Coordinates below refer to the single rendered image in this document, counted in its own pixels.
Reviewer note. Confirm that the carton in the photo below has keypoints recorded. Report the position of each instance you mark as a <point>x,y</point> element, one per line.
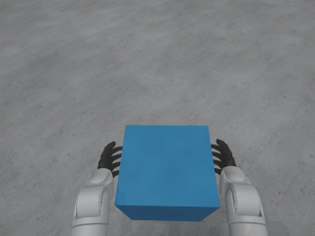
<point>167,173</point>

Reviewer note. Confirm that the robot right forearm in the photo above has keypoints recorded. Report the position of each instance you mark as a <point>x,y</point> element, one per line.
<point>244,210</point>

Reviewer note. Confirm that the left robot hand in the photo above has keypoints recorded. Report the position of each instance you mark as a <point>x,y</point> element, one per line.
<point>106,158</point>

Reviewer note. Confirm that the right robot hand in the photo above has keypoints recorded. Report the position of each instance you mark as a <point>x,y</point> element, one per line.
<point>225,156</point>

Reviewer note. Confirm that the robot left forearm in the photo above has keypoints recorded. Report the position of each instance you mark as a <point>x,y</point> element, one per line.
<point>91,211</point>

